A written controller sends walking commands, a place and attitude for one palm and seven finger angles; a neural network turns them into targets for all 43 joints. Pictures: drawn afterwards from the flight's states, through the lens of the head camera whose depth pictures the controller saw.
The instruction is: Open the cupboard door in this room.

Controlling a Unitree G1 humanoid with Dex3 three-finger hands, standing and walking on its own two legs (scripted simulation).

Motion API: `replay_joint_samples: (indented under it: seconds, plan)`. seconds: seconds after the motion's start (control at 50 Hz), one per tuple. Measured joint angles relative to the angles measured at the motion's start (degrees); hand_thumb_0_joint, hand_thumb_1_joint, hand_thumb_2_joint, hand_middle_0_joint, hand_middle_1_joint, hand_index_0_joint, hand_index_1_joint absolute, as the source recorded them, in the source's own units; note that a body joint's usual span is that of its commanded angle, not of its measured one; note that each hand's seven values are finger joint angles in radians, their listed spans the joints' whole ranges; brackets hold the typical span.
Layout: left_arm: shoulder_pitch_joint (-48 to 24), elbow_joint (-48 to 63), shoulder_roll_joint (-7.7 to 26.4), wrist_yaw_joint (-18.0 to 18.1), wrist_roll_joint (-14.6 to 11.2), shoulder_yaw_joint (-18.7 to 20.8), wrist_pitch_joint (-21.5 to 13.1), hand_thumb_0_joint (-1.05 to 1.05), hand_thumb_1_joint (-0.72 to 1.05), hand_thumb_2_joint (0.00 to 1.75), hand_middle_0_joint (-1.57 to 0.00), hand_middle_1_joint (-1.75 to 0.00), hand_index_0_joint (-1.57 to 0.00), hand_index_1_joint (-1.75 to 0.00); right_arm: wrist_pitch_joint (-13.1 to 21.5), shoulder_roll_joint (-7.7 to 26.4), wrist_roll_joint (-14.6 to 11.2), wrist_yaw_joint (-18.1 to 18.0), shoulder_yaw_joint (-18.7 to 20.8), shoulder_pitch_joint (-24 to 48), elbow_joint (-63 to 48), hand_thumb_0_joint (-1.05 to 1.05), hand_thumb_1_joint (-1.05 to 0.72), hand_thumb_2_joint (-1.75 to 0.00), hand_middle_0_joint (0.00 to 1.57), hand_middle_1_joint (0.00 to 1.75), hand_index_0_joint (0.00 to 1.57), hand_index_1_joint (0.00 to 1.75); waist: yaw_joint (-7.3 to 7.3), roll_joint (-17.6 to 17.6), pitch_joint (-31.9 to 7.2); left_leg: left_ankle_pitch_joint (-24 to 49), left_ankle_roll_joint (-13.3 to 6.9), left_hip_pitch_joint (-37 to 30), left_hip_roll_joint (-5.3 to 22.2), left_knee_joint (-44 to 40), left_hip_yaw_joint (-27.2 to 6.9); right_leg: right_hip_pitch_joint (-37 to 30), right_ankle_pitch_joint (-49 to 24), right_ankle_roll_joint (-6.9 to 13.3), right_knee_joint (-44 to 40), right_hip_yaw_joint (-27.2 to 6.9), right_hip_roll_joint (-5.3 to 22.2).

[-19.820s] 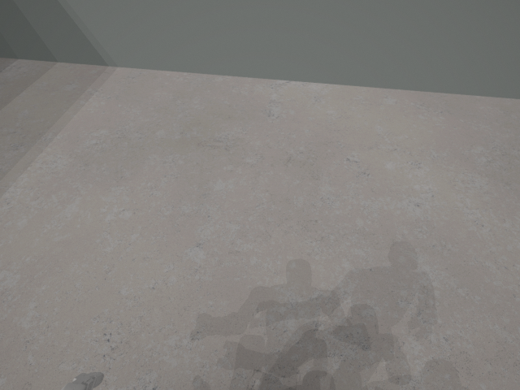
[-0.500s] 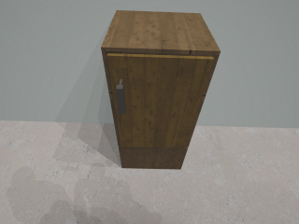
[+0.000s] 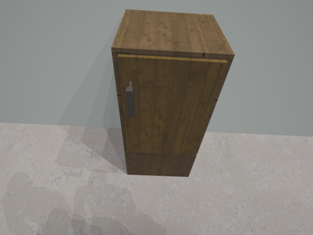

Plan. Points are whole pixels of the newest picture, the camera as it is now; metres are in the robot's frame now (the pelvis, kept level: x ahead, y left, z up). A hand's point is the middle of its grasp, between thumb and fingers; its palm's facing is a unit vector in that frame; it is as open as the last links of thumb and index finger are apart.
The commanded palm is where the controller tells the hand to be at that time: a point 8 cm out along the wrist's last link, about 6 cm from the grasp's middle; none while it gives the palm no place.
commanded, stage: shuffle to correct the standing spot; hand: left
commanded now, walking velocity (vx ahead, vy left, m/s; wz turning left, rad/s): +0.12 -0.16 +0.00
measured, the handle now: (130, 99) +0.60 +0.14 -0.03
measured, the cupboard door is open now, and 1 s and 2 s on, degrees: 0 0 0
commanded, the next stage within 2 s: come to a stop and stand still in 0.36 s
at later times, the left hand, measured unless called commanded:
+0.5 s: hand out of the picture +0.06 +0.12 -0.18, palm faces -0.03 -0.99 -0.12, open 7.3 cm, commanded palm none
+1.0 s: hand out of the picture +0.12 +0.11 -0.18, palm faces +0.04 -0.98 -0.20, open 7.3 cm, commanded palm none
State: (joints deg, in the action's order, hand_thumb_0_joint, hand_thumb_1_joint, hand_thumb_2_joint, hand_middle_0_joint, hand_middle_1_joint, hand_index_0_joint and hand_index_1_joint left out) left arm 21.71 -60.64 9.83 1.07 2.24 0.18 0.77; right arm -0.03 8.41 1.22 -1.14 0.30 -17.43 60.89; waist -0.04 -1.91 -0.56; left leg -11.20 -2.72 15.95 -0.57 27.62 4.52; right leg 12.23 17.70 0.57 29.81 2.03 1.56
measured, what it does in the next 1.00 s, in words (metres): steps on the spot: right foot, then left foot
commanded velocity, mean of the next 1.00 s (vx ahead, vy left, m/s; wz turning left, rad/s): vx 0.01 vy -0.01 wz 0.02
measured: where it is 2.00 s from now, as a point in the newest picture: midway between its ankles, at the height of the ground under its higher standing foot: outside the picture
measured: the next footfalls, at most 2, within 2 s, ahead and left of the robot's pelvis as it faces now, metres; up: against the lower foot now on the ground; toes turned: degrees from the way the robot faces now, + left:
right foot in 0.62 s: +0.11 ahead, -0.23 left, +0.00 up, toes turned +2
left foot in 0.84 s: +0.12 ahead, +0.01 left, +0.00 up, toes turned +5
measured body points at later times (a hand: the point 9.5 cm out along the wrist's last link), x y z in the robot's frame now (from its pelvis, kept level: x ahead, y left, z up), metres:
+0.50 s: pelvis +0.05 -0.05 +0.00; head +0.07 -0.02 +0.45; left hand +0.06 +0.17 -0.17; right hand +0.04 -0.27 -0.14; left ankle +0.06 +0.07 -0.74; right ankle +0.05 -0.18 -0.69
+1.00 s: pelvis +0.06 -0.08 -0.01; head +0.08 -0.06 +0.44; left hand +0.12 +0.16 -0.16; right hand +0.12 -0.31 -0.15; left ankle +0.08 +0.00 -0.74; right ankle +0.07 -0.22 -0.72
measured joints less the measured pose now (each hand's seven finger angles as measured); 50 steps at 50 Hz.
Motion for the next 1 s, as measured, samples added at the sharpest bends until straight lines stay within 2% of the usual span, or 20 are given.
replay_joint_samples:
  seconds: [0.12,0.24,0.3,0.32,0.38,0.44,0.48,0.54,0.58,0.62,0.64,0.68,0.76,0.8,0.84,0.86,0.88,0.92,0.96,1.0]
  plan:
    - [1.6,0.7,-0.8,-0.8,0.1,0.8,0.0,0.0,0.91,0.89,-0.2,-0.3,-0.2,-0.3,-0.4,0.1,0.2,-0.4,1.0,-1.1,0.1,0.0,-0.91,-0.9,0.2,0.3,0.21,0.3,0.02,0.9,-0.3,-2.4,1.1,1.5,1.9,3.1,-0.4,0.4,-0.4,0.4,0.3,0.6,-1.6]
    - [3.1,1.0,-1.8,-0.2,-0.1,1.4,-0.9,0.0,0.91,0.89,-0.2,-0.3,-0.2,-0.3,-0.2,0.1,0.1,-0.6,1.0,-1.8,0.4,0.0,-0.91,-0.9,0.2,0.3,0.2,0.3,0.38,0.7,-0.5,-11.3,0.8,4.7,3.3,12.9,-0.3,-0.8,1.0,1.9,-0.2,2.0,-3.2]
    - [3.5,0.5,-2.2,-0.2,-0.2,1.3,-0.8,0.0,0.9,0.89,-0.2,-0.3,-0.2,-0.3,0.9,-0.3,0.0,-0.7,0.8,-1.2,0.3,0.0,-0.91,-0.9,0.2,0.3,0.2,0.3,0.46,-0.1,0.0,-8.5,0.8,2.6,3.3,8.0,1.4,-1.4,2.5,1.8,1.1,2.3,-3.5]
    - [3.5,0.3,-2.2,-0.3,-0.3,1.3,-0.6,0.0,0.9,0.89,-0.2,-0.3,-0.2,-0.3,1.5,-0.6,0.1,-0.8,0.7,-0.9,0.3,0.0,-0.91,-0.9,0.2,0.3,0.2,0.3,0.39,-0.7,0.2,-4.8,0.6,2.3,3.2,7.2,1.9,-0.9,3.6,1.7,3.0,2.0,-3.4]
    - [2.6,-0.7,-2.2,-0.9,0.1,1.4,0.8,0.0,0.9,0.89,-0.2,-0.3,-0.2,-0.3,2.5,-1.5,0.5,-1.1,0.6,0.1,-0.3,0.0,-0.91,-0.9,0.2,0.3,0.2,0.3,0.19,-2.2,0.3,-6.1,0.5,1.3,3.4,7.4,4.0,5.4,8.9,1.4,17.5,1.2,-2.4]
    - [-0.4,-0.2,-1.8,-1.6,0.4,1.8,1.3,0.01,0.91,0.89,-0.2,-0.3,-0.2,-0.3,3.2,-2.0,0.6,-1.5,0.6,0.0,-0.5,0.0,-0.92,-0.9,0.2,0.3,0.2,0.3,-0.61,-2.0,0.9,-5.1,1.2,-0.8,4.0,3.5,4.3,11.4,6.5,0.5,26.0,1.3,-0.7]
    - [-2.8,0.8,-1.5,-1.7,0.4,2.1,1.2,0.01,0.91,0.89,-0.2,-0.3,-0.2,-0.3,3.2,-2.0,0.7,-1.3,0.6,-0.6,-0.3,0.0,-0.92,-0.9,0.2,0.3,0.2,0.3,-1.0,-1.3,1.5,-3.7,1.7,-2.0,4.5,0.8,3.7,13.1,4.3,-0.2,24.0,1.6,0.7]
    - [-5.2,1.4,0.2,-1.2,0.4,2.6,1.1,0.03,0.94,0.89,-0.2,-0.3,-0.2,-0.3,2.4,-1.9,0.8,-1.0,0.7,-1.6,0.2,0.0,-0.92,-0.9,0.2,0.3,0.21,0.3,-1.66,0.1,2.1,-2.9,2.9,-3.0,5.6,-1.0,2.6,12.5,1.5,-1.0,15.5,1.9,2.2]
    - [-6.4,2.2,1.0,-1.1,0.0,2.8,0.1,0.03,0.94,0.89,-0.2,-0.3,-0.2,-0.3,1.7,-1.6,0.7,-0.8,0.8,-2.4,0.6,0.0,-0.91,-0.9,0.2,0.3,0.21,0.3,-1.95,1.0,2.7,-3.8,3.9,-2.7,6.3,0.3,1.6,9.9,-1.9,-1.4,7.9,2.3,2.5]
    - [-6.7,3.1,2.1,-0.7,-0.3,2.6,-1.6,0.03,0.94,0.89,-0.2,-0.3,-0.2,-0.3,1.1,-1.7,0.4,-0.5,0.8,-3.5,1.0,0.0,-0.91,-0.9,0.2,0.3,0.21,0.3,-1.72,-0.1,2.6,-6.0,4.9,-1.9,5.5,3.6,1.4,6.4,-7.7,-1.4,0.2,1.3,3.7]
    - [-7.3,2.7,2.0,-0.3,-0.5,2.6,-2.1,0.03,0.94,0.89,-0.2,-0.3,-0.2,-0.3,0.6,-1.4,0.1,-0.4,0.8,-3.4,1.5,0.0,-0.91,-0.9,0.2,0.3,0.21,0.3,-1.42,0.3,2.8,-7.7,5.0,-1.5,5.7,5.7,0.9,6.5,-7.3,-1.6,1.3,1.4,3.6]
    - [-8.2,2.3,0.9,-0.1,-0.6,2.1,-2.0,0.02,0.93,0.89,-0.2,-0.3,-0.2,-0.3,-0.5,-0.4,-0.2,-0.3,1.1,-3.0,2.1,0.0,-0.91,-0.9,0.2,0.3,0.2,0.3,-1.61,2.1,3.0,-12.1,4.3,-0.8,5.6,8.6,-1.0,6.2,-4.1,-2.0,3.3,2.5,3.1]
    - [-9.6,3.0,-0.3,0.9,-0.4,2.0,-1.6,0.01,0.93,0.89,-0.2,-0.3,-0.2,-0.3,-1.4,0.2,-0.7,-0.3,1.6,-1.1,1.3,0.0,-0.91,-0.9,0.2,0.3,0.2,0.3,-1.26,1.5,3.4,-15.5,4.1,0.9,3.0,12.7,-0.4,5.4,-3.0,-1.8,3.2,3.0,3.6]
    - [-10.3,3.7,-0.2,1.1,-0.4,2.1,-1.2,0.01,0.94,0.89,-0.2,-0.3,-0.2,-0.3,-1.4,0.3,-0.8,-0.2,1.8,0.2,0.3,0.0,-0.91,-0.9,0.2,0.3,0.2,0.3,-0.86,0.6,4.1,-14.2,4.4,0.9,1.6,11.3,0.7,5.3,-3.2,-1.8,3.4,3.0,4.0]
    - [-10.7,4.4,0.1,1.1,-0.6,2.3,-0.6,0.01,0.93,0.89,-0.2,-0.3,-0.21,-0.3,-1.3,0.5,-0.8,-0.2,1.9,1.5,-0.8,0.0,-0.91,-0.9,0.2,0.3,0.2,0.3,-0.49,-0.1,4.6,-9.1,4.0,-0.2,0.6,6.8,1.8,5.6,-3.0,-2.1,4.3,2.9,4.2]
    - [-10.8,4.6,0.3,1.1,-0.7,2.5,-0.2,0.01,0.93,0.89,-0.2,-0.3,-0.21,-0.3,-1.2,0.5,-0.7,-0.2,2.0,2.2,-1.2,0.0,-0.91,-0.9,0.2,0.3,0.2,0.3,-0.22,-0.7,4.8,-4.5,2.5,-0.7,0.3,5.4,2.2,5.9,-2.7,-2.3,5.1,2.6,4.3]
    - [-10.8,4.7,0.6,1.0,-0.8,2.7,0.5,0.01,0.93,0.89,-0.2,-0.3,-0.21,-0.3,-1.1,0.3,-0.6,-0.1,2.0,2.7,-1.7,0.0,-0.91,-0.9,0.2,0.3,0.2,0.3,0.01,-1.5,4.9,-3.5,1.2,-0.8,0.1,5.4,2.6,6.2,-2.4,-2.3,5.8,2.1,4.5]
    - [-10.8,4.7,0.9,1.1,-0.7,2.9,1.8,0.0,0.92,0.89,-0.2,-0.3,-0.21,-0.3,-0.9,0.1,-0.2,-0.1,1.9,3.6,-2.9,0.0,-0.91,-0.9,0.2,0.3,0.2,0.3,0.23,-2.0,4.6,-4.4,-0.5,-0.9,0.0,5.1,3.2,8.1,4.3,-1.6,11.1,0.8,3.8]
    - [-10.9,4.1,0.9,1.4,-1.0,2.4,1.9,0.0,0.92,0.89,-0.2,-0.3,-0.2,-0.3,-0.8,0.3,-0.2,0.0,1.6,4.6,-3.9,0.0,-0.91,-0.9,0.2,0.3,0.2,0.3,-0.08,-1.3,4.2,-4.4,-0.9,-0.3,0.4,4.7,2.9,10.0,7.7,-0.5,17.9,-0.1,2.5]
    - [-10.1,4.5,0.6,1.4,-1.0,1.2,1.0,0.01,0.91,0.89,-0.2,-0.3,-0.2,-0.3,-1.0,1.2,0.0,0.5,1.6,5.1,-5.7,0.0,-0.91,-0.9,0.2,0.3,0.2,0.3,0.2,0.7,3.7,-5.0,-0.8,1.5,1.3,7.0,2.4,8.6,5.4,0.2,14.7,0.0,1.6]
